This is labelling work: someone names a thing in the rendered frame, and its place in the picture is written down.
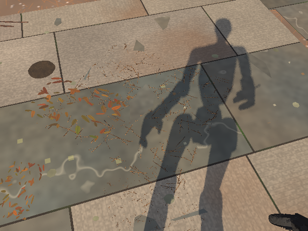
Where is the robot right hand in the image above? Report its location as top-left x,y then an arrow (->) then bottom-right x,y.
269,213 -> 308,231

